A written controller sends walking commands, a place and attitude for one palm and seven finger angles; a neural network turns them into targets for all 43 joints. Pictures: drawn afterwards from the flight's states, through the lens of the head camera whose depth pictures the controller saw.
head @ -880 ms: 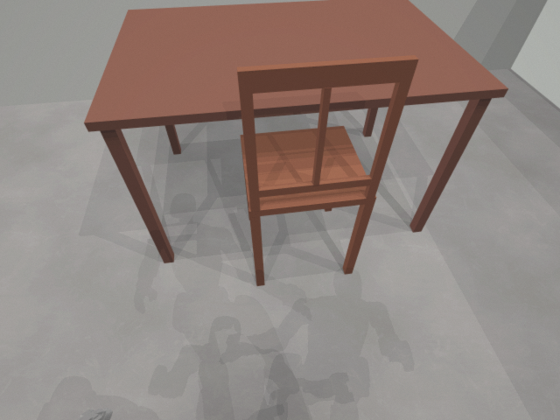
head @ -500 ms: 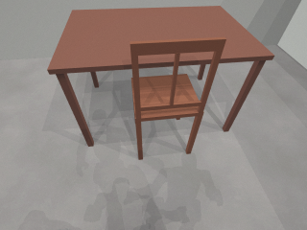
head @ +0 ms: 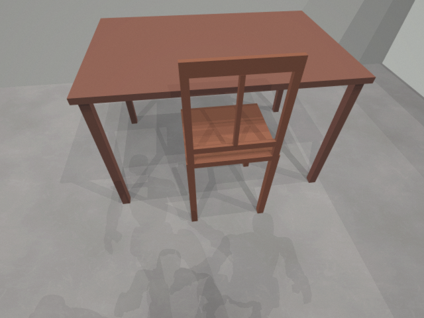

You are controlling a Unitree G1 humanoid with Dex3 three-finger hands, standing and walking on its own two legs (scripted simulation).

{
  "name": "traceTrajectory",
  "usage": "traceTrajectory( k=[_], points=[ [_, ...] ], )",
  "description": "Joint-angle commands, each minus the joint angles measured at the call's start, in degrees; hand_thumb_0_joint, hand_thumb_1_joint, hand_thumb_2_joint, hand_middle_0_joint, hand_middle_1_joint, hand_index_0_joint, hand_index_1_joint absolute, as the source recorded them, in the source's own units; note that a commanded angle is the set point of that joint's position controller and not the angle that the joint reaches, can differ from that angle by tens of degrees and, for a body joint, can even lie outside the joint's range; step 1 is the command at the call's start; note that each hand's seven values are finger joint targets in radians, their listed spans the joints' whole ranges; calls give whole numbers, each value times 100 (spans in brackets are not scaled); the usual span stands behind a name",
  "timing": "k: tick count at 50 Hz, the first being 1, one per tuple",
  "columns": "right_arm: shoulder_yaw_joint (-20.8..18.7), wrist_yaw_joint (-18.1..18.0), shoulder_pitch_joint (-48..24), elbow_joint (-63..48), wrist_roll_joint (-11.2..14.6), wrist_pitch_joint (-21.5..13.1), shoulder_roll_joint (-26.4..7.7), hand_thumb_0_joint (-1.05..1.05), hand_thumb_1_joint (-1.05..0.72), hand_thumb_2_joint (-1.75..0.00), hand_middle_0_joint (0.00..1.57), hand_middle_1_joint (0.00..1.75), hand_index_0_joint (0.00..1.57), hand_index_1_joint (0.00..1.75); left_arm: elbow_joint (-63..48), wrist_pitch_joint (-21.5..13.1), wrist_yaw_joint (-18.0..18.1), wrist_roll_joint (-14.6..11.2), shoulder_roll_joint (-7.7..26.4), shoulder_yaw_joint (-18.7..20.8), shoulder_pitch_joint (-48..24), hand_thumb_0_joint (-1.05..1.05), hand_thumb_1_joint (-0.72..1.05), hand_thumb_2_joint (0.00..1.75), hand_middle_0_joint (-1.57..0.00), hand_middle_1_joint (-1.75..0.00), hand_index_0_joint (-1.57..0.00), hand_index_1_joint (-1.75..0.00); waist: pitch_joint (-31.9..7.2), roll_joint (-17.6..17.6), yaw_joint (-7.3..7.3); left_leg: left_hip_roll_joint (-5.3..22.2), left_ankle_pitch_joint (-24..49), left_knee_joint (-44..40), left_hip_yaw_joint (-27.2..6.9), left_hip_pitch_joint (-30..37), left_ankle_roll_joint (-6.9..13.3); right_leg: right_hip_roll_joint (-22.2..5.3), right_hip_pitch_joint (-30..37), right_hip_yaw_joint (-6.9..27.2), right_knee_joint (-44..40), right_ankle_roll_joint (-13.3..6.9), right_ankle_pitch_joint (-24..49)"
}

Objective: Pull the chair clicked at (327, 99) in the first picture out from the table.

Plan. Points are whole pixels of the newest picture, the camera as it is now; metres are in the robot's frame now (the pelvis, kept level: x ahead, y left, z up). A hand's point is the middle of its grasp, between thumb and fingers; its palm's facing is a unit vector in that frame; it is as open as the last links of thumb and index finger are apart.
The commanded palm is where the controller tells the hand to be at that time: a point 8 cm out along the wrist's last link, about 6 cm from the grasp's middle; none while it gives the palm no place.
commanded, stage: look at it before walking up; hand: left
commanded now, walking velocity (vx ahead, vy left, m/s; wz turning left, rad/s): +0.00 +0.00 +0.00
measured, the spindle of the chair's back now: (238, 113) +0.78 -0.05 -0.07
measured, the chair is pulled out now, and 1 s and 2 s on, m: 0.00 0.00 0.00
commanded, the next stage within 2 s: walk to a spot facing it in 0.56 s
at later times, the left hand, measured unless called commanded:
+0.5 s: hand out of the picture +0.05 +0.23 -0.16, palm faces -0.02 -0.95 -0.30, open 7.4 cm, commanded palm none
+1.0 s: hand out of the picture +0.05 +0.20 -0.18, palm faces -0.10 -0.96 -0.27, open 7.4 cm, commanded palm none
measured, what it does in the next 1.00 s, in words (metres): stands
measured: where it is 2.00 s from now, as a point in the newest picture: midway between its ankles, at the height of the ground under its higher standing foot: outside the picture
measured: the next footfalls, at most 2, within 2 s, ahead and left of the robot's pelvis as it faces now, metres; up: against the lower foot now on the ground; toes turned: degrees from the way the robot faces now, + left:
left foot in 1.46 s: +0.04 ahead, +0.13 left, +0.00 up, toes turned -24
right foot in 1.78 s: -0.07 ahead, -0.13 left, +0.00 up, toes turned -38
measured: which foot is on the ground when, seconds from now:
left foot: down 0.00-1.00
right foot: down 0.00-1.00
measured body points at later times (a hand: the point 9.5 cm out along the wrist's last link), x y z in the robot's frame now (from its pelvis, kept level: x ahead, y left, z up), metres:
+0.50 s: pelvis +0.00 +0.00 +0.00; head +0.00 -0.01 +0.45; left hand +0.05 +0.28 -0.14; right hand +0.05 -0.29 -0.14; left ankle -0.01 +0.12 -0.75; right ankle -0.01 -0.13 -0.75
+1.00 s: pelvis -0.01 -0.01 -0.02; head +0.00 -0.02 +0.43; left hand +0.06 +0.25 -0.16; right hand +0.03 -0.28 -0.16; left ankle -0.01 +0.12 -0.75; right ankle -0.01 -0.12 -0.74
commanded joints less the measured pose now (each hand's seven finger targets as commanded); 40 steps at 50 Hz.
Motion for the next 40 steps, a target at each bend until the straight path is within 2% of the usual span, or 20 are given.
traceTrajectory(
  k=[1,14,21,28,32,35,38,40],
  points=[
    [-169,-63,-196,-332,27,-158,-1056,0,-90,-90,20,30,20,30,-334,-121,80,7,1065,228,-159,0,90,90,-20,-30,-20,-30,-194,-88,30,696,914,-363,-579,-5,120,-554,7,405,-324,-159,846],
    [-173,-54,-169,-324,18,-157,-1034,0,-90,-90,20,30,20,30,-348,-131,70,9,1031,235,-102,0,90,90,-20,-30,-20,-30,-121,-17,32,672,695,-404,-586,-52,91,-556,-115,474,-443,-156,564],
    [-165,-67,-101,-323,26,-164,-999,0,-90,-90,20,30,20,30,-319,-139,75,9,1007,245,-46,0,90,90,-20,-30,-20,-30,-249,-67,27,703,961,-364,-581,40,91,-552,3,431,-402,-160,839],
    [-168,-69,-112,-295,23,-156,-1005,0,-90,-90,20,30,20,30,-289,-147,78,2,1007,234,-11,0,90,90,-20,-30,-20,-30,-153,-47,32,691,902,-378,-581,30,81,-570,-53,457,-454,-164,821],
    [-172,-74,-96,-289,23,-164,-994,0,-90,-90,20,30,20,30,-277,-147,81,3,986,242,10,0,90,90,-20,-30,-20,-30,-222,-25,41,703,981,-378,-577,56,83,-568,7,433,-438,-160,879],
    [-197,-93,-84,-298,10,-162,-1029,0,-90,-90,20,30,20,30,-306,-126,68,3,1009,261,-34,0,90,90,-20,-30,-20,-30,-136,-35,16,733,961,-324,-493,141,59,-523,-149,547,-408,-194,1015],
    [-160,-131,231,-344,1,-74,-511,0,-90,-90,20,30,20,30,-348,38,86,-4,568,244,243,0,90,90,-20,-30,-20,-30,-174,-13,2,774,988,16,-217,156,-15,-477,-385,679,-30,-170,1384],
    [-236,-159,312,-500,3,-21,-547,0,-90,-90,20,30,20,30,-495,112,73,9,585,302,333,0,90,90,-20,-30,-20,-30,-122,-28,1,830,766,157,-134,108,-7,-401,-631,763,216,-185,1334]
  ],
)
